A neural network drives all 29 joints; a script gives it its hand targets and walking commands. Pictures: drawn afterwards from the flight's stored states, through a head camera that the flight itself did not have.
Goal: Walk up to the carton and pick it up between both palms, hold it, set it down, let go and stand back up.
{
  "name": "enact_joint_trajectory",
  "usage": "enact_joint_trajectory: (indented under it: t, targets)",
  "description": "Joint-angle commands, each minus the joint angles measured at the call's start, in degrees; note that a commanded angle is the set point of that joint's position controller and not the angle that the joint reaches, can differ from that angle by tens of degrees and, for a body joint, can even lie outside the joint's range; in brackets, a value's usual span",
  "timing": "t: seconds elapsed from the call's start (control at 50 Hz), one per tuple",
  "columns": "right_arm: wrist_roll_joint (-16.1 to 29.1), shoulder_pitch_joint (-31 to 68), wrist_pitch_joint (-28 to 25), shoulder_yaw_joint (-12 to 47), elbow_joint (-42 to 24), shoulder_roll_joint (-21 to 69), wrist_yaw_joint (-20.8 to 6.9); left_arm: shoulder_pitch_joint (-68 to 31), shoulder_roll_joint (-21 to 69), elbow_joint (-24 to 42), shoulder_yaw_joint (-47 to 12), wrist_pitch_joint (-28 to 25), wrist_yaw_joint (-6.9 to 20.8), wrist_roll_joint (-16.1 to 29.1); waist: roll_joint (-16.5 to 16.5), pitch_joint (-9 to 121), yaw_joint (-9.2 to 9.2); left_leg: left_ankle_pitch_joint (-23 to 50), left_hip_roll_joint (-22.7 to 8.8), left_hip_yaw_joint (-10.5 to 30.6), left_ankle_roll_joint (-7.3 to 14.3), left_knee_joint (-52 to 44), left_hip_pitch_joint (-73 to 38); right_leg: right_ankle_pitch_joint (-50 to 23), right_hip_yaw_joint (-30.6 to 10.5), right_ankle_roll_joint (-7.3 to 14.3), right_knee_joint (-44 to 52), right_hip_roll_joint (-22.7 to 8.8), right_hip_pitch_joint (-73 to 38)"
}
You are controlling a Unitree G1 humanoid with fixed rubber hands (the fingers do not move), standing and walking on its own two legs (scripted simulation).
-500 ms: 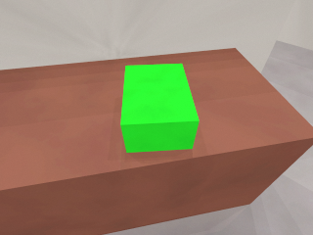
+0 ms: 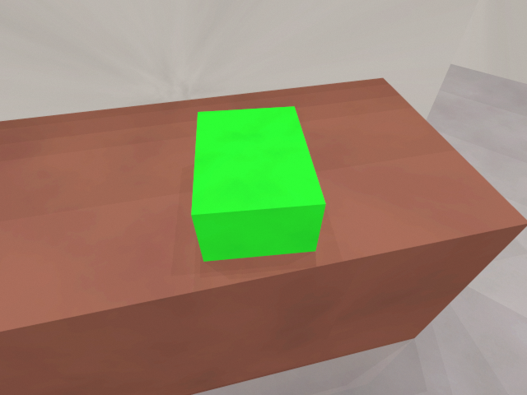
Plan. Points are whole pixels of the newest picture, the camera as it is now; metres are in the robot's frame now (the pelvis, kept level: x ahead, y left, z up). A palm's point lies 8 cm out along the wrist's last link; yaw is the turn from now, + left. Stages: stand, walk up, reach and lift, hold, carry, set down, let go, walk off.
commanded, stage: walk up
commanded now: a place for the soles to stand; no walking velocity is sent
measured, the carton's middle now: (253, 177) +0.54 +0.04 +0.01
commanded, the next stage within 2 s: none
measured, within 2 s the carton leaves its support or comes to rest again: neither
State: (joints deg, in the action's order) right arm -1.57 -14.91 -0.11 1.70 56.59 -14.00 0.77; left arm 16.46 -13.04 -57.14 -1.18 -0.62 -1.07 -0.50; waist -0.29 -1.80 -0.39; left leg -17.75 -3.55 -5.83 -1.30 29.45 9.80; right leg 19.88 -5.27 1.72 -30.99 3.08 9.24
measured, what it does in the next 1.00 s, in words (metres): steps on the spot: left foot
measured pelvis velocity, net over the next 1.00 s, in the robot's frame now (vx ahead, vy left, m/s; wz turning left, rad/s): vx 0.02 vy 0.01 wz -0.08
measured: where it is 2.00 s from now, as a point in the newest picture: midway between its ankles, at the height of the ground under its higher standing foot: outside the picture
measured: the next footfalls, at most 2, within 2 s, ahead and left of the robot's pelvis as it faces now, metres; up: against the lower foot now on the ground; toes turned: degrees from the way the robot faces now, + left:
left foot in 1.00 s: +0.11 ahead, +0.12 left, +0.00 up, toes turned +2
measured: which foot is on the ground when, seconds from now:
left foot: down 0.00-0.78, up 0.80-0.98, down 1.00-1.00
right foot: down 0.00-1.00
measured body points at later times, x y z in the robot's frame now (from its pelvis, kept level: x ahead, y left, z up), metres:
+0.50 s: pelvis +0.01 +0.00 +0.00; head +0.01 -0.01 +0.45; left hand +0.03 +0.25 -0.14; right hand +0.00 -0.26 -0.16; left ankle -0.02 +0.13 -0.73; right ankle -0.04 -0.11 -0.73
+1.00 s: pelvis +0.02 +0.01 +0.00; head +0.04 +0.02 +0.45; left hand +0.04 +0.25 -0.15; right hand +0.03 -0.24 -0.15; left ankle +0.06 +0.11 -0.74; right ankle -0.02 -0.10 -0.73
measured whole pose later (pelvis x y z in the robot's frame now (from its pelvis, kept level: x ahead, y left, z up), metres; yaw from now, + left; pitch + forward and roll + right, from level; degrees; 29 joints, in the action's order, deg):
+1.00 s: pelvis +0.02 +0.01 +0.00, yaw -4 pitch -3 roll -2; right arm -1.7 -15.3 -1.1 1.4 57.3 -12.8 1.1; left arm 17.3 -11.8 -58.1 -1.1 -0.3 -2.1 -1.3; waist 1.0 -5.5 0.2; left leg -13.0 -1.8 -2.3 0.8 30.7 14.8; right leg 17.3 -1.3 1.6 -27.1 3.4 6.8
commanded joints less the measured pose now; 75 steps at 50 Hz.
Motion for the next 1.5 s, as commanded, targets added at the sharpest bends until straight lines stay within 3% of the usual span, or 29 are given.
enact_joint_trajectory:
  t: [0.0, 0.1, 0.14, 0.26, 0.32, 0.36, 0.42, 0.46, 0.52, 0.56, 0.6, 0.64, 0.7, 0.74, 0.76, 0.78, 0.82, 0.86, 0.92, 0.94, 0.96, 0.98, 1.0, 1.02, 1.06, 1.1, 1.16, 1.24, 1.48]
  targets:
    - [-0.03, -1.70, -0.63, -1.21, -1.84, -6.69, 0.25, 3.08, -8.15, 1.59, 1.54, -0.66, -0.41, 0.17, -0.89, -0.91, 0.02, 10.48, -3.37, 3.81, 4.83, -3.89, -3.84, -19.93, -5.92, 1.51, 5.94, -5.89, 5.55]
    - [-0.03, -2.55, -0.56, -1.14, -0.75, -7.10, 0.28, 3.09, -7.92, 1.24, 1.25, -0.65, -0.46, 0.11, -0.47, -1.29, -0.17, 9.34, -3.96, 4.06, 5.04, -5.10, -4.71, -18.10, -5.94, 1.40, 5.69, -5.40, 6.68]
    - [-0.32, -3.59, -0.53, -1.43, -0.31, -7.58, 0.28, 3.61, -7.85, 1.10, 1.29, -0.65, -0.36, 0.04, 0.11, -1.65, -0.46, 4.12, -4.37, 4.52, 5.67, -5.84, -6.21, -13.06, -5.96, 1.38, 4.45, -4.46, 9.07]
    - [-0.53, -3.84, -0.13, -1.77, 1.07, -9.38, 0.53, 4.00, -6.80, 1.89, 0.83, -0.95, -0.28, -0.47, 2.37, -4.47, -0.32, 1.68, -9.58, 8.06, 8.43, -8.95, -5.88, -9.33, -4.70, -0.47, 1.44, -3.72, 13.33]
    - [-0.42, -1.61, -0.10, -0.99, 0.54, -7.39, 0.14, 6.43, -7.89, 1.27, 1.02, -1.39, -0.47, 0.19, -1.08, -3.48, 0.64, 5.98, -4.73, 1.80, 5.72, -2.97, -2.83, -18.32, -8.93, -0.11, 5.01, -5.57, 8.72]
    - [-0.33, -0.26, -0.10, -0.09, -0.19, -4.77, -0.08, 8.35, -9.49, 0.61, 1.65, -1.39, -0.83, 0.78, -5.90, -2.60, 1.68, 2.10, -0.56, -1.32, 3.12, 1.92, 1.81, -22.57, -14.90, 2.07, 9.26, -7.89, 3.61]
    - [-0.65, -0.93, -0.43, 0.17, -0.65, -4.61, 0.10, 7.74, -10.15, 0.08, 2.19, -0.79, -1.14, 0.45, -7.75, -3.44, 1.58, -4.03, 0.98, 0.35, 2.41, 0.40, 5.46, -23.38, -18.98, 6.45, 11.30, -9.75, -0.08]
    - [-0.34, -4.46, -1.21, 0.06, 0.13, -5.26, 0.32, 3.71, -9.59, 0.61, 1.90, -0.56, -1.03, -0.08, -6.49, -1.85, -0.88, 4.24, -0.74, 1.30, 3.39, -3.73, 0.62, -26.70, -14.77, 5.86, 8.45, -8.03, 1.42]
    - [-0.15, -7.54, -1.62, -1.60, 1.35, -9.16, 0.63, 3.91, -6.10, 0.69, 0.77, -1.16, -0.76, -0.67, 1.52, 1.90, -1.78, 21.89, -5.78, 5.16, 5.93, -5.05, -13.84, -27.05, -6.27, 0.56, -0.74, -3.42, 10.06]
    - [-0.12, -10.26, -0.94, -2.39, 2.10, -9.47, 0.76, 3.12, -6.02, 1.19, 0.59, -1.03, -1.16, -1.14, 4.95, 2.96, -2.92, 25.68, -11.70, 10.10, 9.96, -6.72, -18.07, -15.73, -3.10, -1.82, -5.93, -2.42, 14.78]
    - [-0.10, -8.13, -0.61, -2.58, 1.62, -9.68, 1.00, 2.57, -5.84, 2.02, 0.57, -0.60, -1.49, -0.87, 7.33, 0.20, -2.22, 25.10, -15.83, 11.30, 13.18, -9.05, -14.75, -4.53, -1.37, -2.84, -7.19, -2.68, 16.09]
    - [-0.18, -5.96, -0.53, -2.23, 1.43, -9.49, 0.94, 2.37, -4.81, 2.46, 0.24, -0.51, -1.22, -1.06, 7.80, -3.89, -0.86, 22.37, -16.57, 11.14, 13.37, -9.96, -8.06, 0.03, -0.90, -2.91, -2.81, -4.25, 13.99]
    - [-0.40, -3.04, -0.32, -1.26, 0.88, -7.52, -0.08, 7.12, -6.21, 1.46, 0.76, -1.09, -0.31, -1.33, 2.22, -4.48, 1.72, 12.62, -5.86, 1.89, 6.22, -1.90, 4.72, -19.67, -5.06, -0.54, 4.78, -6.25, -0.11]
    - [0.06, -1.32, -0.09, 0.80, -0.19, -1.80, -0.29, 12.38, -9.83, -0.40, 2.20, -1.24, -0.60, 0.25, -8.06, -3.08, 3.79, -2.77, 0.43, -1.67, 2.52, 8.34, 10.64, -27.03, -14.22, 4.24, 10.24, -13.42, -5.20]
    - [-0.14, -0.83, 0.35, 0.67, -0.57, -1.71, -0.12, 12.84, -10.13, -0.76, 2.82, -1.19, -1.00, 0.44, -9.95, -4.24, 4.58, -14.63, 1.87, 0.21, 1.87, 11.74, 12.61, -24.47, -18.66, 7.66, 13.57, -16.44, -5.30]
    - [-0.32, -0.11, 0.42, 0.16, -1.38, -3.16, 0.10, 12.31, -9.79, -0.97, 2.92, -1.05, -1.33, 0.21, -10.33, -5.34, 4.67, -20.19, 2.03, 2.48, 1.86, 14.29, 15.23, -23.38, -20.22, 10.59, 14.98, -17.86, -5.86]
    - [-0.29, 0.10, 0.02, -0.42, -1.87, -3.97, 0.26, 8.74, -9.66, 0.17, 3.10, -0.61, -1.97, -0.81, -8.24, -7.40, 4.02, -19.68, 0.89, 4.76, 1.83, 15.79, 19.09, -25.30, -17.59, 13.37, 14.61, -18.45, -7.19]
    - [0.17, -1.45, -1.01, -1.08, -2.06, -4.12, 0.41, 5.17, -8.95, 1.11, 3.04, -0.36, -2.06, -1.56, -7.21, -4.88, 2.41, -11.81, 0.45, 5.55, 1.68, 12.14, 16.98, -29.59, -13.31, 12.05, 13.29, -17.10, -8.30]
    - [-0.14, -6.55, -1.59, -1.51, 0.01, -2.65, 0.75, -3.33, -7.93, 2.66, 1.94, -0.63, -1.42, -0.88, -3.40, 1.10, -2.59, 6.43, 1.43, 3.84, 2.07, -1.73, -1.16, -37.41, -3.63, 6.41, 7.21, -13.05, -0.33]
    - [-0.09, -9.33, -1.84, -1.44, 1.19, -2.17, 0.78, -5.86, -8.23, 2.71, 1.51, -0.54, -1.01, -0.43, -2.47, 2.98, -4.33, 18.37, 1.48, 3.65, 2.73, -6.40, -8.31, -33.61, -1.30, 3.89, 4.46, -11.35, 3.74]
    - [-0.16, -10.94, -1.89, -1.77, 2.19, -2.77, 0.79, -5.29, -7.15, 2.61, 1.03, -0.62, -0.69, 0.08, -1.09, 4.80, -4.24, 24.81, -0.42, 6.22, 3.66, -5.25, -13.11, -25.59, 0.21, 1.39, 2.06, -8.91, 7.09]
    - [-0.07, -10.46, -1.66, -2.27, 2.02, -4.88, 1.00, -2.32, -5.33, 2.48, 0.40, -0.76, -0.55, 0.40, 2.29, 4.86, -2.58, 24.40, -4.67, 12.37, 4.98, -6.25, -14.49, -13.41, 1.60, -0.02, 0.37, -6.00, 10.82]
    - [1.03, -8.12, -1.31, -2.57, 0.54, -6.96, 1.49, 1.38, -3.85, 1.64, -0.17, -0.22, -0.83, 0.33, 4.93, 3.13, -0.50, 14.85, -11.75, 21.13, 7.26, -12.23, -7.06, 3.78, 2.73, -0.79, -1.01, -3.55, 8.70]
    - [2.46, -6.61, -0.42, -3.28, 1.36, -9.75, 1.46, 4.54, -3.03, -0.57, -0.33, 1.26, -1.39, -0.10, 7.44, -0.77, 0.66, 0.68, -14.63, 24.36, 10.76, -15.42, 3.46, 10.91, 3.63, -1.43, -0.75, -3.88, 2.87]
    - [2.73, -1.27, 0.19, -2.45, 0.63, -7.84, 0.94, 3.15, -3.50, -1.72, -0.98, 1.33, -1.31, -1.27, 7.63, -8.82, 0.76, -4.74, -9.95, 21.54, 8.87, -17.07, 8.90, 2.01, 0.95, -0.97, 5.55, -5.85, 3.88]
    - [1.72, -3.07, -0.09, -1.65, 0.92, -5.39, 0.85, 2.74, -5.64, -2.59, -0.59, 0.42, -0.87, -0.82, 6.05, -7.31, 0.57, 0.57, -6.91, 18.65, 5.94, -15.51, 6.59, -3.11, 0.60, -0.75, 8.99, -6.02, 2.94]
    - [1.48, -4.34, -1.01, -1.50, 1.93, -5.13, 0.48, 2.96, -6.23, -4.13, -0.76, -0.58, -0.79, -0.29, 3.07, -2.20, -0.11, 6.70, -4.55, 15.92, 4.74, -12.86, 0.95, -4.04, 0.60, -0.32, 10.20, -6.83, 1.65]
    - [1.41, -5.03, -1.56, -1.45, 2.85, -4.89, 0.58, 0.87, -5.75, -4.68, -0.92, -0.75, -1.02, -0.09, 1.96, -0.43, -0.55, 13.82, -3.60, 14.71, 4.63, -10.36, -1.50, -6.64, 1.62, -0.14, 11.04, -7.51, 1.00]
    - [1.26, -6.05, -1.58, -0.56, 4.50, -4.13, 0.91, -0.22, -6.13, -6.21, -1.02, -0.29, -1.06, 0.22, 0.58, -2.37, -0.55, 13.20, -1.90, 14.78, 4.54, -8.16, 3.44, -6.47, 3.35, 0.75, 12.09, -8.61, -0.84]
